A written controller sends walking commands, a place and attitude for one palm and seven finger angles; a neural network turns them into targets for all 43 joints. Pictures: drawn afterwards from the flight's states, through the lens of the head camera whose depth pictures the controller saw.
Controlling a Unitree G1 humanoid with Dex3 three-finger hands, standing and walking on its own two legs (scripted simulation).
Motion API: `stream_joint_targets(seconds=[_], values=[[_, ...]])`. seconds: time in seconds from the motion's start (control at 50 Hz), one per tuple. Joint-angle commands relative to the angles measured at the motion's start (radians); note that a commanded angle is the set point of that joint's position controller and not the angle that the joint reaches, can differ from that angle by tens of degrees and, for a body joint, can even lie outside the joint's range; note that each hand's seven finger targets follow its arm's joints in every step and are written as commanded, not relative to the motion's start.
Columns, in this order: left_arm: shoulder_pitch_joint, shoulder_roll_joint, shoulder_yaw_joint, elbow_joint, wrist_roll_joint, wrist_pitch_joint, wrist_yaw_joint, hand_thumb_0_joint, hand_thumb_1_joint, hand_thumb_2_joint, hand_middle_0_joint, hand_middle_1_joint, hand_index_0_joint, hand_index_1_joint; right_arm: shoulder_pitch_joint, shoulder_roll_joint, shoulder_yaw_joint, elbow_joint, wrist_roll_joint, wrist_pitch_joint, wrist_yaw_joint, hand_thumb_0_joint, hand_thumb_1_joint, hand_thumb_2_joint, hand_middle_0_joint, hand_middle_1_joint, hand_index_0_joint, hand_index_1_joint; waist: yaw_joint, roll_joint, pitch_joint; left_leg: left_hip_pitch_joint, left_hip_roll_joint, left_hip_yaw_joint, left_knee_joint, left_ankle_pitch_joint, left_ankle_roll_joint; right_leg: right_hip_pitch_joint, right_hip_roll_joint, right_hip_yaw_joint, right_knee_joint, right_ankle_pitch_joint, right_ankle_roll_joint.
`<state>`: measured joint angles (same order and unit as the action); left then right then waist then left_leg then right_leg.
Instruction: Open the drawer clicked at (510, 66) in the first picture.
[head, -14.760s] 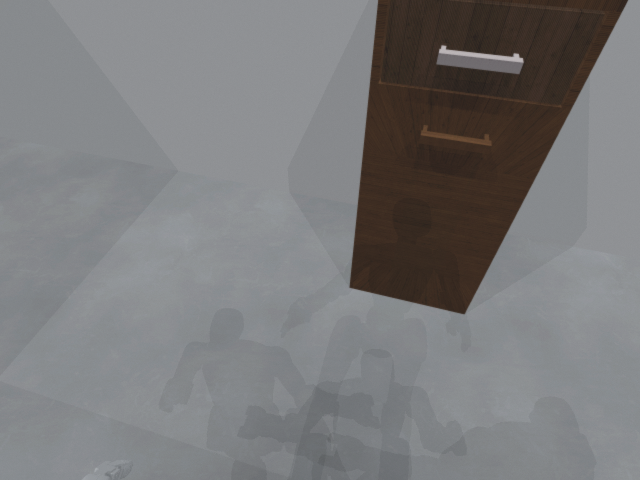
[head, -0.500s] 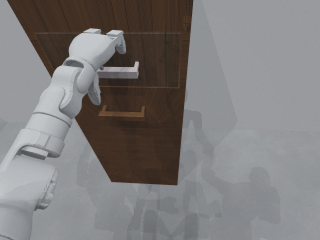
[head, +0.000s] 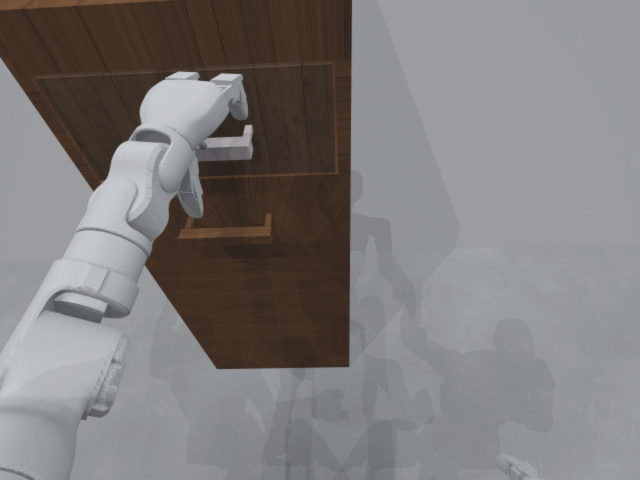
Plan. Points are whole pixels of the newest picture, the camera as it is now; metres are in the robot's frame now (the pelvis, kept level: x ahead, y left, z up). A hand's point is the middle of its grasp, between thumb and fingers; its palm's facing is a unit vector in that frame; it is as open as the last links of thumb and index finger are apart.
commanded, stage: move the hooked fingers above the handle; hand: left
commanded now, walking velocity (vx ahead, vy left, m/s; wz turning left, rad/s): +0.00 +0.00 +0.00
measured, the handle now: (196, 141) +0.53 +0.19 +0.15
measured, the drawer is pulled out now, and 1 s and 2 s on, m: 0.00 0.00 0.00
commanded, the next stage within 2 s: lower the fingers behind the handle in 1.22 s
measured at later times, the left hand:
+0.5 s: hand (211, 145) +0.47 +0.15 +0.18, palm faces +0.04 -0.03 -1.00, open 13.8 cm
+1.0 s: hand (165, 152) +0.46 +0.21 +0.18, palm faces -0.08 +0.01 -1.00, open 13.8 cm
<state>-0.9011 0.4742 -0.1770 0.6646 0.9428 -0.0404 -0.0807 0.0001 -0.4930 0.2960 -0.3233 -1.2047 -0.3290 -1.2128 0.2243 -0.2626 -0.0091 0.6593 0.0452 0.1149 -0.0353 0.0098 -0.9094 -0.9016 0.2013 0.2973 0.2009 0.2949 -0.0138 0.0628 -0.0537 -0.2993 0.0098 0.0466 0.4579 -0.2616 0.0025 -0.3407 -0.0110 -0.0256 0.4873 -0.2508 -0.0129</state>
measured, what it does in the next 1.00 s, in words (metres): stands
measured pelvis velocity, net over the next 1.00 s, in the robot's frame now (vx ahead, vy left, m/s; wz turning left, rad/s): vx -0.01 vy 0.00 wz -0.02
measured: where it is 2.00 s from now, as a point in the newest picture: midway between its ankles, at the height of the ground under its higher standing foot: outside the picture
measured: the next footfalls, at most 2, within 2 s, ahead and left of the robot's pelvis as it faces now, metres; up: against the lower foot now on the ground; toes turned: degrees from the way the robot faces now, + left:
none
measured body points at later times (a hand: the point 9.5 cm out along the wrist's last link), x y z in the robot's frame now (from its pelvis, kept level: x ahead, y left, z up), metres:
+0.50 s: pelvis +0.00 +0.00 +0.00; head +0.03 -0.03 +0.45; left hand +0.46 +0.15 +0.24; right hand +0.11 -0.26 -0.13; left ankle -0.02 +0.12 -0.74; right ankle -0.01 -0.11 -0.74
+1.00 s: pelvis -0.01 +0.00 +0.00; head +0.02 -0.03 +0.45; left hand +0.46 +0.21 +0.23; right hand +0.09 -0.28 -0.12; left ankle -0.02 +0.12 -0.74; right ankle -0.01 -0.11 -0.74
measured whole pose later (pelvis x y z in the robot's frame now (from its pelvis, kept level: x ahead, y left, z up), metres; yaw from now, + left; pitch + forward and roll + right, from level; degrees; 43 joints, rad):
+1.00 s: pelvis -0.01 +0.00 +0.00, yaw -1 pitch +6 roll +1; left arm -0.95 0.58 -0.12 0.84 0.97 0.01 -0.19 0.00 -0.49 0.30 -0.33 -1.21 -0.33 -1.22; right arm 0.26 -0.29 0.00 0.63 0.07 0.13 -0.08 0.01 -0.91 -0.90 0.20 0.30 0.20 0.29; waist -0.05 0.05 -0.06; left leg -0.31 0.02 0.06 0.46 -0.25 0.00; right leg -0.36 0.00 -0.01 0.48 -0.23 -0.02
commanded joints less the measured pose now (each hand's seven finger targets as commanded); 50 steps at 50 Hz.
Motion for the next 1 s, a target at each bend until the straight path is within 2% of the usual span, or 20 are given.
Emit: stream_joint_targets(seconds=[0.0, 0.06, 0.12, 0.16, 0.22, 0.28, 0.3, 0.38, 0.42, 0.44, 0.48, 0.52, 0.56, 0.6, 0.66, 0.7, 0.78, 0.86, 0.92, 0.98], values=[[-0.67, 0.375, 0.216, -0.074, 0.019, 0.096, 0.14, 0.0, -0.5, 0.3, -0.3, -1.2, -0.3, -1.2, -0.022, -0.11, -0.028, -0.069, -0.001, -0.035, -0.001, 0.0, -0.9, -0.9, 0.2, 0.3, 0.2, 0.3, 0.01, -0.053, -0.428, 0.085, -0.033, 0.002, -0.021, 0.375, 0.022, 0.231, 0.016, 0.014, -0.027, 0.344, -0.02], [-0.614, 0.284, 0.116, 0.075, 0.028, 0.199, 0.092, 0.0, -0.5, 0.3, -0.3, -1.2, -0.3, -1.2, -0.028, -0.134, -0.03, -0.059, 0.01, -0.022, 0.006, 0.0, -0.9, -0.9, 0.2, 0.3, 0.2, 0.3, -0.011, -0.069, -0.37, 0.071, -0.025, 0.015, -0.029, 0.346, 0.023, 0.185, 0.01, 0.01, -0.036, 0.33, -0.014], [-0.565, 0.113, -0.037, 0.067, 0.029, 0.247, -0.017, 0.0, -0.5, 0.3, -0.3, -1.2, -0.3, -1.2, -0.028, -0.142, -0.035, -0.083, 0.027, -0.004, 0.009, 0.0, -0.9, -0.9, 0.2, 0.3, 0.2, 0.3, -0.045, -0.111, -0.331, 0.099, -0.025, 0.006, -0.022, 0.353, 0.033, 0.141, 0.008, 0.005, -0.052, 0.335, -0.014], [-0.547, 0.179, 0.012, 0.091, 0.032, 0.244, -0.051, 0.0, -0.5, 0.3, -0.3, -1.2, -0.3, -1.2, -0.035, -0.153, -0.028, -0.082, 0.025, 0.012, 0.002, 0.0, -0.9, -0.9, 0.2, 0.3, 0.2, 0.3, -0.041, -0.139, -0.301, 0.077, -0.028, 0.005, -0.026, 0.297, 0.038, 0.136, 0.005, 0.012, -0.052, 0.306, -0.009], [-0.548, 0.189, 0.02, 0.071, 0.012, 0.197, -0.1, 0.0, -0.5, 0.3, -0.3, -1.2, -0.3, -1.2, -0.044, -0.154, -0.024, -0.1, 0.026, 0.011, -0.015, 0.0, -0.9, -0.9, 0.2, 0.3, 0.2, 0.3, -0.046, -0.2, -0.29, 0.053, -0.031, -0.002, -0.031, 0.248, 0.047, 0.17, -0.005, 0.021, -0.057, 0.292, -0.006], [-0.546, 0.166, 0.01, -0.027, 0.009, 0.122, -0.115, 0.0, -0.5, 0.3, -0.3, -1.2, -0.3, -1.2, -0.044, -0.135, -0.024, -0.129, 0.023, 0.007, -0.019, 0.0, -0.9, -0.9, 0.2, 0.3, 0.2, 0.3, -0.033, -0.144, -0.317, 0.082, -0.033, -0.008, -0.024, 0.264, 0.047, 0.155, -0.002, 0.026, -0.038, 0.291, -0.01], [-0.594, 0.17, 0.017, -0.095, 0.0, 0.087, -0.106, 0.0, -0.5, 0.3, -0.3, -1.2, -0.3, -1.2, -0.036, -0.131, -0.027, -0.134, 0.019, -0.001, -0.019, 0.0, -0.9, -0.9, 0.2, 0.3, 0.2, 0.3, -0.032, -0.114, -0.337, 0.102, -0.032, -0.012, -0.019, 0.278, 0.048, 0.15, 0.0, 0.027, -0.036, 0.291, -0.013], [-0.662, 0.327, 0.164, -0.23, -0.01, -0.007, -0.012, 0.0, -0.5, 0.3, -0.3, -1.2, -0.3, -1.2, -0.017, -0.114, -0.035, -0.142, 0.004, -0.022, -0.021, 0.0, -0.9, -0.9, 0.2, 0.3, 0.2, 0.3, 0.007, -0.038, -0.431, 0.126, -0.033, -0.011, -0.006, 0.346, 0.043, 0.2, 0.009, 0.032, -0.021, 0.321, -0.02], [-0.695, 0.41, 0.244, -0.22, -0.008, -0.013, 0.056, 0.0, -0.5, 0.3, -0.3, -1.2, -0.3, -1.2, -0.007, -0.111, -0.037, -0.125, -0.003, -0.031, -0.018, 0.0, -0.9, -0.9, 0.2, 0.3, 0.2, 0.3, 0.02, -0.049, -0.458, 0.105, -0.034, -0.008, -0.003, 0.375, 0.038, 0.239, 0.013, 0.029, -0.023, 0.338, -0.02], [-0.717, 0.425, 0.254, -0.201, 0.003, -0.004, 0.091, 0.0, -0.5, 0.3, -0.3, -1.2, -0.3, -1.2, -0.006, -0.109, -0.036, -0.109, -0.002, -0.035, -0.016, 0.0, -0.9, -0.9, 0.2, 0.3, 0.2, 0.3, 0.013, -0.035, -0.446, 0.092, -0.032, -0.007, -0.007, 0.369, 0.034, 0.227, 0.016, 0.029, -0.023, 0.337, -0.019], [-0.688, 0.419, 0.264, -0.139, 0.018, 0.042, 0.142, 0.0, -0.5, 0.3, -0.3, -1.2, -0.3, -1.2, -0.011, -0.108, -0.033, -0.089, -0.003, -0.039, -0.008, 0.0, -0.9, -0.9, 0.2, 0.3, 0.2, 0.3, 0.025, -0.044, -0.444, 0.081, -0.029, -0.001, -0.016, 0.394, 0.026, 0.238, 0.019, 0.02, -0.02, 0.353, -0.021], [-0.678, 0.399, 0.23, -0.037, 0.035, 0.108, 0.156, 0.0, -0.5, 0.3, -0.3, -1.2, -0.3, -1.2, -0.017, -0.118, -0.032, -0.072, 0.002, -0.037, -0.002, 0.0, -0.9, -0.9, 0.2, 0.3, 0.2, 0.3, 0.014, -0.057, -0.438, 0.065, -0.028, 0.011, -0.022, 0.383, 0.021, 0.25, 0.018, 0.018, -0.03, 0.346, -0.019], [-0.629, 0.363, 0.182, 0.064, 0.047, 0.181, 0.127, 0.0, -0.5, 0.3, -0.3, -1.2, -0.3, -1.2, -0.017, -0.132, -0.03, -0.058, 0.008, -0.029, 0.0, 0.0, -0.9, -0.9, 0.2, 0.3, 0.2, 0.3, 0.003, -0.068, -0.381, 0.045, -0.023, 0.017, -0.031, 0.351, 0.021, 0.208, 0.015, 0.016, -0.037, 0.333, -0.013], [-0.618, 0.348, 0.15, 0.098, 0.054, 0.222, 0.089, 0.0, -0.5, 0.3, -0.3, -1.2, -0.3, -1.2, -0.025, -0.14, -0.024, -0.065, 0.011, -0.02, -0.002, 0.0, -0.9, -0.9, 0.2, 0.3, 0.2, 0.3, 0.001, -0.083, -0.376, 0.045, -0.024, 0.019, -0.037, 0.341, 0.025, 0.209, 0.01, 0.015, -0.038, 0.333, -0.012], [-0.58, 0.375, 0.165, 0.112, 0.052, 0.228, 0.025, 0.0, -0.5, 0.3, -0.3, -1.2, -0.3, -1.2, -0.034, -0.146, -0.018, -0.083, 0.017, -0.002, -0.013, 0.0, -0.9, -0.9, 0.2, 0.3, 0.2, 0.3, 0.004, -0.144, -0.372, 0.032, -0.023, 0.021, -0.04, 0.314, 0.036, 0.236, 0.001, 0.022, -0.043, 0.33, -0.004], [-0.562, 0.342, 0.123, 0.171, 0.058, 0.23, -0.011, 0.0, -0.5, 0.3, -0.3, -1.2, -0.3, -1.2, -0.042, -0.147, -0.008, -0.09, 0.022, 0.006, -0.028, 0.0, -0.9, -0.9, 0.2, 0.3, 0.2, 0.3, -0.012, -0.183, -0.305, -0.002, -0.024, 0.021, -0.049, 0.25, 0.04, 0.214, -0.006, 0.024, -0.054, 0.287, 0.002], [-0.515, 0.388, 0.146, 0.189, 0.062, 0.179, -0.056, 0.0, -0.5, 0.3, -0.3, -1.2, -0.3, -1.2, -0.041, -0.153, -0.005, -0.113, 0.028, 0.007, -0.05, 0.0, -0.9, -0.9, 0.2, 0.3, 0.2, 0.3, -0.01, -0.228, -0.266, -0.035, -0.021, 0.022, -0.055, 0.171, 0.045, 0.21, -0.013, 0.042, -0.068, 0.214, 0.01], [-0.491, 0.386, 0.154, 0.128, 0.047, 0.106, -0.072, 0.0, -0.5, 0.3, -0.3, -1.2, -0.3, -1.2, -0.03, -0.15, -0.009, -0.138, 0.027, -0.001, -0.053, 0.0, -0.9, -0.9, 0.2, 0.3, 0.2, 0.3, -0.002, -0.182, -0.276, -0.031, -0.018, 0.021, -0.046, 0.167, 0.044, 0.211, -0.016, 0.051, -0.061, 0.211, 0.006], [-0.554, 0.332, 0.117, -0.035, 0.029, 0.033, -0.071, 0.0, -0.5, 0.3, -0.3, -1.2, -0.3, -1.2, -0.022, -0.137, -0.025, -0.157, 0.022, -0.014, -0.049, 0.0, -0.9, -0.9, 0.2, 0.3, 0.2, 0.3, -0.014, -0.107, -0.347, 0.033, -0.022, 0.018, -0.024, 0.219, 0.049, 0.209, -0.012, 0.056, -0.054, 0.252, -0.001], [-0.635, 0.32, 0.116, -0.243, 0.008, -0.03, -0.038, 0.0, -0.5, 0.3, -0.3, -1.2, -0.3, -1.2, -0.003, -0.125, -0.047, -0.156, 0.013, -0.031, -0.04, 0.0, -0.9, -0.9, 0.2, 0.3, 0.2, 0.3, -0.018, 0.006, -0.436, 0.135, -0.026, 0.002, -0.002, 0.282, 0.051, 0.181, 0.003, 0.055, -0.046, 0.278, -0.012]])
